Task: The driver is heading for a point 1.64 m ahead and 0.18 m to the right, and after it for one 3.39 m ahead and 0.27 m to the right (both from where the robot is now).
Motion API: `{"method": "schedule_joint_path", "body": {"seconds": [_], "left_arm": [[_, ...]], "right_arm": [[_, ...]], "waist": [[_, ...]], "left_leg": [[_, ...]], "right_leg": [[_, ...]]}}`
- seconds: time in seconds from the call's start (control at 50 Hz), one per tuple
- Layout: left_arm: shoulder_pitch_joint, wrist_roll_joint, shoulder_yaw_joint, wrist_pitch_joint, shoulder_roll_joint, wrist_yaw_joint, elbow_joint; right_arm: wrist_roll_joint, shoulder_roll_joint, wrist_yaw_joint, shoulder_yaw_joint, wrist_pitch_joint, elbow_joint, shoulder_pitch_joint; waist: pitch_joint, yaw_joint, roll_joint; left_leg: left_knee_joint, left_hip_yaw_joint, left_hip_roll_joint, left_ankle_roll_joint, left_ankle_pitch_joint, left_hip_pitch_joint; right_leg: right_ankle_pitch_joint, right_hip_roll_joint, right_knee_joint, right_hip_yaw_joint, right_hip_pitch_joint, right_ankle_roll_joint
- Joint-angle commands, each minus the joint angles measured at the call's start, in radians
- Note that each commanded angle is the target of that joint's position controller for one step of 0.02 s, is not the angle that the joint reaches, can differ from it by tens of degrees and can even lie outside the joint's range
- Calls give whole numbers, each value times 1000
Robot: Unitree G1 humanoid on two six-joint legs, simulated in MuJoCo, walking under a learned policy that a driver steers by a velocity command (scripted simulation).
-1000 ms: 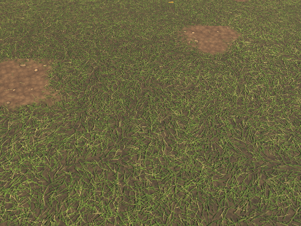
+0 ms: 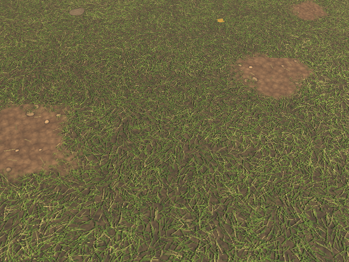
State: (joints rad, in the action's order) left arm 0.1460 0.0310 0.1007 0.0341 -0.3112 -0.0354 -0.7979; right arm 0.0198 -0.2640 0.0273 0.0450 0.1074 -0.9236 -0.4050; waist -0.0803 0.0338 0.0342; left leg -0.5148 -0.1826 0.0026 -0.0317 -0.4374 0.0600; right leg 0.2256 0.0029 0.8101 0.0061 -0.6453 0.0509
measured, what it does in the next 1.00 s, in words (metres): goes down, turning right: right foot 0.17 m lower, then left foot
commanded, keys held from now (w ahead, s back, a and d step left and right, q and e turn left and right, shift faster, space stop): e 0.50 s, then no key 0.50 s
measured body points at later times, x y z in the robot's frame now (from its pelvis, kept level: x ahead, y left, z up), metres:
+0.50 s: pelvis +0.14 -0.01 -0.17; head +0.18 -0.04 +0.28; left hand +0.26 +0.22 -0.30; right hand +0.24 -0.28 -0.29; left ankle +0.27 +0.13 -0.81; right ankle +0.21 -0.08 -0.89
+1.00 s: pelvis +0.19 +0.04 -0.15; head +0.21 +0.06 +0.29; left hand +0.39 +0.23 -0.30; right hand +0.16 -0.22 -0.27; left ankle +0.23 +0.12 -0.89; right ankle +0.16 -0.08 -0.87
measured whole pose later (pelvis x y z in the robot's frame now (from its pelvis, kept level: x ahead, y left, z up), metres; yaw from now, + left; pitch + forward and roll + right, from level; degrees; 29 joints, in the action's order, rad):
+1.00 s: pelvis +0.19 +0.04 -0.15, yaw -24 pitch +1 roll -1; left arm 0.23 0.02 0.05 0.06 -0.24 -0.02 -0.79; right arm 0.03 -0.21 0.02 0.01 -0.02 -0.76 -0.30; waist 0.00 0.02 0.04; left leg -0.49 0.00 -0.04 -0.06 -0.26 0.25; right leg -0.35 -0.06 0.69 0.07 -0.38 -0.02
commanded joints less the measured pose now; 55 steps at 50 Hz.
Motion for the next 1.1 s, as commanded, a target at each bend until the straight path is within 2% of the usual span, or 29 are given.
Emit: {"method": "schedule_joint_path", "body": {"seconds": [0.02,0.06,0.08,0.12,0.16,0.18,0.2,0.22,0.24,0.26,0.28,0.3,0.32,0.34,0.36,0.44,0.52,0.64,0.7,0.72,0.74,0.76,0.78,0.86,0.92,1.0,1.06,1.08,1.1], "left_arm": [[-70,-2,-7,-4,-2,-27,64],[-138,-2,-15,4,6,-38,84],[-165,-7,-26,6,30,-37,86],[-133,-10,-30,7,24,-36,57],[22,6,-24,4,1,-19,-11],[193,33,-10,-3,-25,-1,-77],[379,51,13,-12,-67,14,-145],[426,38,31,-25,-202,5,-140],[399,-22,37,-34,-239,-3,-79],[267,-48,25,-21,-191,10,-24],[152,-42,12,-13,-146,34,8],[60,-30,-6,-16,-103,63,28],[29,-22,-25,-21,-56,67,37],[35,-8,-31,-27,-56,62,28],[70,-13,-28,-33,-72,64,4],[102,-16,-15,-15,-78,70,24],[121,-10,1,14,-80,61,70],[145,7,2,23,-70,36,92],[135,-2,-8,20,-51,32,107],[172,-6,-11,13,-36,38,100],[227,-11,-23,7,32,41,99],[124,-11,-5,-7,-15,45,140],[74,15,7,-12,-54,42,141],[178,10,-2,-1,-26,23,71],[126,-3,-29,15,20,15,65],[35,-20,-51,15,33,21,65],[99,-9,-57,-17,5,46,13],[104,-6,-51,-28,-33,50,-7],[103,-9,-50,-28,-18,44,-36]], "right_arm": [[4,-78,17,12,16,51,11],[23,-71,29,10,5,50,-40],[24,-40,31,3,-7,40,-58],[27,-50,40,6,-27,49,-50],[22,-87,43,16,-48,49,-43],[5,-105,42,24,-62,51,-32],[-20,-116,30,31,-70,58,-13],[-48,-30,18,14,-73,86,-116],[-43,-67,26,6,-83,132,-98],[-3,-94,30,8,-97,136,-43],[20,-76,30,1,-106,149,-11],[35,-77,28,-4,-110,159,0],[42,-118,32,11,-130,149,52],[38,-113,36,13,-148,152,81],[17,-83,29,4,-154,187,137],[22,-19,12,-12,-161,213,186],[17,-32,9,-2,-176,268,313],[-4,-24,1,-3,-155,273,282],[-4,-18,7,-1,-134,250,170],[-1,-49,14,7,-124,248,141],[6,-107,18,11,-117,266,120],[17,-159,15,14,-116,278,143],[18,-123,16,8,-112,253,134],[12,-68,4,-6,-100,267,246],[4,-40,-6,-13,-105,246,212],[9,-76,-10,0,-114,204,97],[2,-63,-8,-6,-91,187,67],[-11,-28,-19,-16,-77,183,22],[-7,-50,-22,-6,-79,168,44]], "waist": [[10,-13,-91],[-31,24,-47],[-52,36,-46],[-77,35,-34],[-46,-31,-45],[10,-106,-32],[116,-200,74],[230,-136,236],[431,-158,118],[398,-120,-37],[362,-70,-35],[362,-17,-42],[270,-15,-58],[224,-11,-44],[149,-1,-70],[233,-38,18],[145,-91,79],[103,-95,107],[91,-31,79],[89,-24,20],[133,-44,-155],[40,-5,-227],[16,-17,-97],[113,-90,-184],[113,-70,-188],[75,-5,-212],[111,-44,-132],[168,-14,-39],[135,-24,1]], "left_leg": [[-18,82,203,-69,274,143],[-118,79,223,-61,165,151],[-178,58,205,-55,117,187],[-306,55,195,-52,86,204],[-534,29,162,-56,116,162],[-771,2,141,-56,238,183],[-1147,-40,65,-37,34,347],[-1554,-14,-31,2,-585,773],[-1580,156,20,12,-424,919],[-1508,186,66,19,-263,886],[-1497,195,67,27,-197,907],[-1284,248,86,48,6,861],[-1207,241,85,64,60,728],[-1186,231,66,68,65,658],[-963,238,70,92,156,628],[-689,242,34,102,223,621],[-454,271,9,101,230,636],[-241,209,-42,40,95,351],[50,188,-50,-20,127,107],[141,252,18,-30,122,6],[244,503,241,-59,-61,-44],[322,757,391,-151,6,58],[275,679,345,-174,100,132],[203,405,166,-130,386,162],[196,355,129,-122,335,174],[207,434,159,-140,222,196],[149,432,162,-67,460,236],[167,390,114,-29,373,242],[170,327,49,-25,183,211]], "right_leg": [[274,-2,-135,-18,103,2],[318,-1,-199,-54,92,-4],[351,0,-263,-72,141,-12],[343,4,-365,-88,227,-28],[320,5,-467,-85,347,-17],[306,-16,-536,-99,509,9],[405,40,-570,-33,799,66],[1240,259,-122,106,1192,172],[1248,434,-126,361,1278,300],[934,432,-241,367,1076,325],[630,429,-298,404,938,370],[144,424,-402,448,755,366],[117,373,-457,420,527,346],[184,328,-449,400,395,338],[114,236,-470,322,296,290],[-91,141,-427,351,413,181],[-650,123,-531,474,403,116],[-683,113,-565,470,263,142],[-739,75,-542,476,163,91],[-765,34,-477,436,102,45],[-753,-62,-219,276,71,-10],[-792,-206,-120,147,-101,-26],[-720,-152,-7,218,-29,-39],[-585,-166,188,153,83,-68],[-552,-100,20,72,170,-89],[-581,-73,-242,0,334,-54],[-319,24,-483,95,600,-28],[-266,95,-410,187,661,-7],[-394,82,-388,176,576,16]]}}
